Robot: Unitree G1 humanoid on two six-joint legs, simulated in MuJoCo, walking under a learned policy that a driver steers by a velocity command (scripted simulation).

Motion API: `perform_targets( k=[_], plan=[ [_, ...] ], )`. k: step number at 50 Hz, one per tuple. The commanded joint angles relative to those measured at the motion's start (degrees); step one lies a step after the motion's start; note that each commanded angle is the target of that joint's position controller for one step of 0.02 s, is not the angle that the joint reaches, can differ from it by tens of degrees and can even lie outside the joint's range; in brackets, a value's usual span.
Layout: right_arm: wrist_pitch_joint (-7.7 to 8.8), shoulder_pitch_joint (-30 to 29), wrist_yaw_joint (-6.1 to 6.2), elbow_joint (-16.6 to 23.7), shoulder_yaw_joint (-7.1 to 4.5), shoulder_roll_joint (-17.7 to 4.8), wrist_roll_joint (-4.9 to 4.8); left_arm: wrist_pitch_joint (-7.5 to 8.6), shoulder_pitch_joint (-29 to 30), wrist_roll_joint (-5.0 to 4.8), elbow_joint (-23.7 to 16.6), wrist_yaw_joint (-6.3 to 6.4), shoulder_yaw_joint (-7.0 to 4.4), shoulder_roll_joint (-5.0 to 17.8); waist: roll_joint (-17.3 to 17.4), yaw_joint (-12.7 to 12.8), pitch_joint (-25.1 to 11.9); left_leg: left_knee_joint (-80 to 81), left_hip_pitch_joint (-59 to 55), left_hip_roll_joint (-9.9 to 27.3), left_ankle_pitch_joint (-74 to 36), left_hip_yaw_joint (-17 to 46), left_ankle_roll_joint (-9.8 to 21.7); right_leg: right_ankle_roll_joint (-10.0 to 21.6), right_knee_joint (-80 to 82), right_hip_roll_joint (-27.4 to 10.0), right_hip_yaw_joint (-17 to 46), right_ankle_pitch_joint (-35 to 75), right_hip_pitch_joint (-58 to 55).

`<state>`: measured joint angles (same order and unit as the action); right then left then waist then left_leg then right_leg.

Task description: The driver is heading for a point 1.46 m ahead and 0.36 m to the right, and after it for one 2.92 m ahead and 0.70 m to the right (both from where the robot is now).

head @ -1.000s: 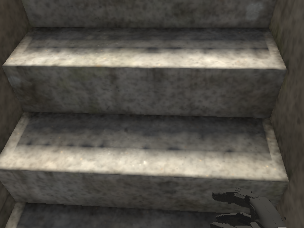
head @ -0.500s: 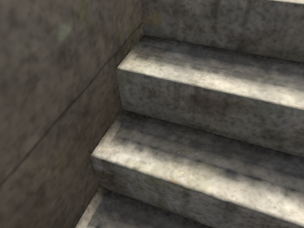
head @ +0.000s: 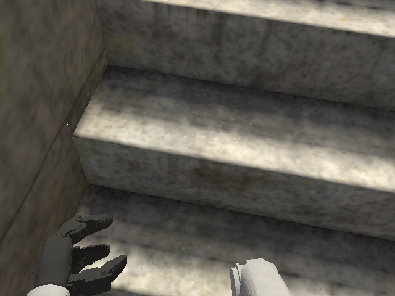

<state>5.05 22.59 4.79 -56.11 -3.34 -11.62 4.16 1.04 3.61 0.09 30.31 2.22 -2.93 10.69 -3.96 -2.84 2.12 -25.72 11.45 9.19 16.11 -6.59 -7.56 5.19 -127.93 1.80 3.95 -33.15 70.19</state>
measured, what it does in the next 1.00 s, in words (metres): climbs, turning right: right foot 0.19 m higher, then left foot 0.20 m higher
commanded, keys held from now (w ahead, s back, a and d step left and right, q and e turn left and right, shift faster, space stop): w+e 0.52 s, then w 0.48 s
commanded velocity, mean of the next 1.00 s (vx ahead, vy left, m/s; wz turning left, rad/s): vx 0.43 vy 0.00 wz -0.41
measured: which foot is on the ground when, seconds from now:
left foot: down 0.00-0.10, up 0.12-0.74, down 0.76-1.00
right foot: up 0.00-0.12, down 0.14-0.80, up 0.82-1.00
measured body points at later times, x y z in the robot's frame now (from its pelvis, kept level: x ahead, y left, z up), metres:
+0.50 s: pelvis +0.14 -0.07 +0.18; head +0.13 -0.12 +0.63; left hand +0.18 +0.16 +0.06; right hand +0.25 -0.31 +0.06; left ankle +0.23 +0.08 -0.16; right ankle +0.13 -0.14 -0.54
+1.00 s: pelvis +0.36 -0.07 +0.36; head +0.35 -0.09 +0.81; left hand +0.62 +0.06 +0.27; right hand +0.20 -0.20 +0.20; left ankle +0.40 +0.04 -0.34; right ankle +0.31 -0.19 -0.09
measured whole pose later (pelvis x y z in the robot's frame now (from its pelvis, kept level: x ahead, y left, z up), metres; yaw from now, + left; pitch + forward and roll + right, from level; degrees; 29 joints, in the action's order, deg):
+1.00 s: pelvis +0.36 -0.07 +0.36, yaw -25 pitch +6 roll +4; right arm 2.6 29.9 -4.6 -60.8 0.6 -7.8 3.1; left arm 2.3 -4.4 2.7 47.8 -3.3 -1.4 11.8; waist -1.0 -2.1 -6.7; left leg -43.3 26.5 -2.5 22.7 -6.4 2.1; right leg 15.0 -118.3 2.6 8.6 -1.2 64.9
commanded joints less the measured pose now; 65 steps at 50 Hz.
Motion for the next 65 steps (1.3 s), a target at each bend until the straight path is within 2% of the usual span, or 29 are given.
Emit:
perform_targets(
  k=[1, 3, 5, 7, 10, 13, 14, 17, 18, 20, 21, 24, 29, 33, 39, 40, 41, 42, 45, 48, 55, 58, 59, 60, 61, 62, 63, 64, 65],
  plan=[
    [1.91, -19.9, -0.79, 7.3, -0.69, -10.1, -2.9, -1.85, -3.9, -2.79, -8.8, -0.82, 3.91, -2.6, 12.4, 11.6, -0.8, 31.2, 23.4, 4.7, -32.0, -9.9, 13.4, 1.4, 44.4, -4.8, -7.4, 4.8, -33.4],
    [4.16, -17.7, 0.2, 10.1, -2.57, -19.4, -5.9, -4.58, -27.6, -2.76, 2.1, 0.28, 2.07, -0.1, 18.6, 15.3, -18.6, 14.3, 9.5, 7.9, -105.6, -8.6, 18.0, 1.3, 40.8, 3.5, -14.9, 7.0, -55.2],
    [4.05, -13.0, -2.28, 15.5, -3.93, -18.2, -6.71, -3.88, -27.5, -1.08, 4.2, -0.18, -0.67, 7.9, 8.6, 11.8, -31.3, -16.7, 4.1, 4.3, -93.5, 0.0, 16.5, 3.9, 65.5, 8.1, -2.5, 8.8, -64.8],
    [2.46, -7.4, -5.62, 17.4, -1.04, -4.6, -1.2, -3.17, -12.3, -0.17, 3.2, -1.48, -3.65, 12.4, -7.2, 3.9, -24.7, -61.9, 25.6, -8.1, -10.8, 12.4, 10.4, 9.1, 88.2, -0.5, 23.6, 0.9, -65.2],
    [-0.19, -12.5, -4.63, 27.2, 0.54, 2.0, 3.38, -2.26, -12.4, 2.35, 7.9, 0.54, -3.05, 9.6, -5.0, 0.5, -9.8, -88.9, 44.8, -9.2, -10.6, 15.9, 10.0, 5.8, 100.7, -2.6, 35.7, -14.6, -50.8],
    [-0.13, -11.1, -3.53, 26.5, 1.12, -2.0, 1.58, -0.07, -12.3, 1.46, 11.7, 0.0, -3.44, 8.0, 0.9, -0.4, -1.2, -92.2, 49.2, -10.4, -6.2, 14.0, 9.9, 4.4, 102.9, 0.9, 30.0, -5.5, -46.8],
    [-1.94, -6.3, -5.83, 17.6, 0.17, -6.3, -6.05, 1.01, -14.1, 4.69, 13.2, -8.06, 2.66, 0.9, -1.3, 1.0, 0.1, -82.7, 55.8, -8.3, -22.2, 27.5, 11.1, 1.1, 96.5, -4.2, 28.9, 3.0, -40.7],
    [-1.8, -10.5, -4.65, 16.3, -0.4, -7.3, -5.02, 1.78, -17.4, -0.26, 13.6, -9.59, 0.21, 10.1, 1.5, -0.2, -4.1, -82.2, 55.9, -6.2, -18.0, 15.6, 7.6, -4.1, 101.3, -3.5, 25.0, 5.0, -42.3],
    [-4.34, -13.5, -2.63, 19.0, 3.38, 4.0, 2.27, 2.32, -20.6, -0.09, 15.5, -2.01, -1.97, 5.6, 7.9, 2.5, -2.0, -84.7, 52.0, -11.7, -6.6, 3.1, 8.9, -5.9, 103.9, 1.4, 24.1, 4.2, -44.3],
    [-6.02, -18.1, -2.47, 19.7, 4.99, 8.1, 0.79, 2.29, -27.1, 1.31, 17.0, 1.49, -0.18, 2.8, 3.0, 5.6, 1.8, -100.5, 67.0, -10.4, -10.7, 7.5, 8.1, -5.3, 103.1, -2.4, 30.1, 4.3, -50.0],
    [-5.06, -14.2, -5.62, 21.9, 4.28, 0.4, -4.72, 4.52, -25.8, 1.75, 17.5, -5.29, 0.24, 9.4, -19.0, 2.2, -9.9, -105.2, 71.8, -11.6, -9.6, 20.8, 8.3, 4.7, 100.0, -6.3, 33.2, -4.3, -53.8],
    [-3.71, -16.8, -5.99, 20.0, 4.7, -2.5, -3.03, 6.16, -32.3, 2.93, 20.1, -8.21, 1.55, 6.3, -0.9, 4.1, -4.3, -115.0, 84.5, -9.2, -7.6, 16.0, 8.6, 7.2, 98.9, -6.9, 34.2, -0.7, -58.9],
    [-4.01, -24.5, -6.14, 22.0, 4.04, -1.3, -3.69, 6.27, -38.4, 2.03, 19.9, -7.98, 1.26, 9.3, -7.7, 8.3, -1.1, -93.1, 82.5, -4.0, -13.8, 5.3, 7.5, 7.5, 107.0, -6.5, 37.3, -3.9, -52.8],
    [-6.65, -30.1, -9.84, 26.2, 5.46, 2.8, -3.03, 5.61, -33.1, 1.0, 21.9, -9.7, 1.3, 9.0, -7.3, 5.5, 2.1, -78.7, 75.5, -3.0, -5.2, 0.0, 12.0, 11.8, 111.4, -11.4, 32.6, 28.6, -53.9],
    [-8.5, -10.3, -12.79, 25.1, 0.88, -7.2, -0.84, 3.15, -29.5, 0.59, 27.0, -11.1, -1.08, 14.7, -7.2, -7.0, -21.0, -31.6, 22.2, -14.0, -1.1, -1.2, 15.8, 12.6, 93.9, -11.3, 10.9, 125.4, -64.6],
    [-8.47, 3.1, -11.67, 19.6, 0.89, -8.6, -0.61, 2.18, -36.1, 4.36, 28.4, -11.94, -0.28, 10.3, 4.7, -4.1, -35.3, -24.3, -2.0, -7.0, -6.2, 22.4, 23.8, 9.5, 80.5, -7.3, 12.0, 107.7, -52.1],
    [-8.6, 13.0, -11.3, 14.4, 0.89, -8.5, 1.02, 1.09, -28.6, 6.53, 27.0, -13.25, 1.13, 3.3, 20.8, -9.8, -29.1, -2.2, -10.4, 4.6, 21.4, 50.0, 32.1, 5.5, 59.8, 4.1, 12.1, 44.8, -27.5],
    [-6.19, 18.7, -10.04, 9.8, 1.58, -5.3, 1.19, -0.07, -17.7, 4.02, 23.9, -12.43, 0.58, 2.0, 21.7, -11.3, -12.0, 3.7, -4.7, 5.4, 45.6, 61.8, 28.1, 7.1, 31.6, 5.5, 14.9, 41.1, -6.1],
    [-1.57, 9.0, -9.33, 2.5, 3.95, 3.4, -1.72, 2.78, -9.6, 2.76, 18.5, -5.5, 0.81, 2.8, 4.0, -1.7, -7.1, -2.9, -2.4, 3.6, 21.1, 42.8, 24.6, 8.8, 5.5, 3.7, 12.3, 36.4, 7.6],
    [-0.34, -3.0, -9.33, 0.2, 5.94, 8.6, -1.3, 1.54, -11.5, 3.18, 15.7, -5.24, 2.56, -2.0, 2.2, 6.8, -2.9, 1.9, 8.1, -0.5, 8.7, 23.9, 19.0, 10.3, 7.2, -0.7, 6.1, 31.8, 7.0],
    [0.73, 9.4, -10.22, -6.1, 5.82, 4.7, 4.13, 0.63, 3.6, 0.4, 7.1, -4.07, 6.69, -5.2, 6.5, 2.0, -0.4, 11.1, 4.3, 3.6, 10.2, 17.9, 19.7, 14.0, -0.1, -7.9, -0.4, 22.8, 26.8],
    [0.79, 10.8, -11.98, -5.7, 6.17, 4.4, 1.05, -1.26, 19.4, 1.76, 1.4, -4.93, 5.61, 0.1, 8.9, 0.8, -4.1, 21.5, 20.9, 2.7, 2.0, 9.9, 19.3, 12.4, 29.8, -13.0, -11.0, 28.0, -1.9],
    [3.19, 11.2, -2.78, -3.7, 1.89, -1.8, -7.04, -1.17, 18.1, -0.64, -1.8, -2.17, 7.06, -9.8, 0.9, -1.3, 2.4, 33.5, 20.0, 4.4, -1.0, 16.7, 20.7, 4.5, 35.1, -9.2, -14.0, 15.7, -14.8],
    [4.09, 8.6, -0.3, -4.6, 2.35, -3.8, -7.66, -0.64, 10.2, -2.47, 0.5, -1.58, 7.38, -9.8, 0.7, 2.7, 0.5, 32.2, 21.3, 5.1, -27.4, 10.8, 19.9, 3.3, 48.1, -6.4, -16.8, 11.9, -33.0],
    [1.84, 18.8, -10.5, -10.8, 3.41, -7.0, -4.77, -4.24, 19.9, -0.12, -1.7, -6.7, 7.54, -7.5, 29.5, 3.9, -8.6, 21.8, 7.4, 8.4, -63.3, 8.8, 25.0, 3.7, 41.4, -2.5, -18.7, 7.1, -24.6],
    [1.85, 14.0, -13.93, -9.0, 2.26, -7.5, -3.99, -5.07, 14.8, 0.03, -0.8, -7.68, 6.58, -4.0, 24.1, 6.1, -7.2, 13.8, -8.7, 8.0, -87.4, 5.1, 23.7, 5.4, 49.1, -2.3, -18.0, 11.7, -17.1],
    [4.08, 10.7, -5.02, -3.4, -0.61, -10.5, -6.51, -1.47, -10.6, 0.56, 8.9, -2.89, 3.51, -3.8, 6.0, 10.3, -15.1, 0.0, -15.0, 5.8, -97.0, 3.5, 19.3, 5.0, 59.4, 4.4, -21.1, -4.4, -35.7],
    [5.81, 11.8, -4.33, -4.9, -1.32, -13.0, -8.94, -0.73, -20.1, -1.03, 11.8, -0.66, 2.82, -0.6, 13.5, 14.9, -21.9, -11.9, -8.9, 6.1, -92.4, 5.3, 18.2, 6.1, 66.8, 1.7, -12.5, -0.2, -51.3],
    [2.53, 21.3, -14.57, -10.4, -0.08, -2.3, 0.64, -4.03, -21.1, 3.25, 13.0, -4.8, 3.56, 4.0, 11.6, 13.3, -31.6, -25.1, 11.5, -0.4, -75.0, 14.4, 22.2, 16.6, 79.9, -6.0, 15.1, 10.8, -62.6]
  ],
)
Keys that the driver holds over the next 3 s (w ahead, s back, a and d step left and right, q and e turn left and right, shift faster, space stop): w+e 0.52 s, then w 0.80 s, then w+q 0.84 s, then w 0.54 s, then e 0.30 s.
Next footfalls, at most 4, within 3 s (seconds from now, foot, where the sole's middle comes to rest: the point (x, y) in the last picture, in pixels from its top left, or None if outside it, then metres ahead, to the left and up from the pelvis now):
0.14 right None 0.17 -0.14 -0.57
0.76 left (183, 249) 0.44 0.02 -0.38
1.28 right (349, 144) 0.60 -0.35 -0.18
1.76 left None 0.87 -0.20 0.01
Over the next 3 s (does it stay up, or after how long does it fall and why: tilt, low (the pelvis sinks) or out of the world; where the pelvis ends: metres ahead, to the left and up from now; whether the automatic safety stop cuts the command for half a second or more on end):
stays up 1.36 -0.31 1.16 its command is cut before an obstacle from the start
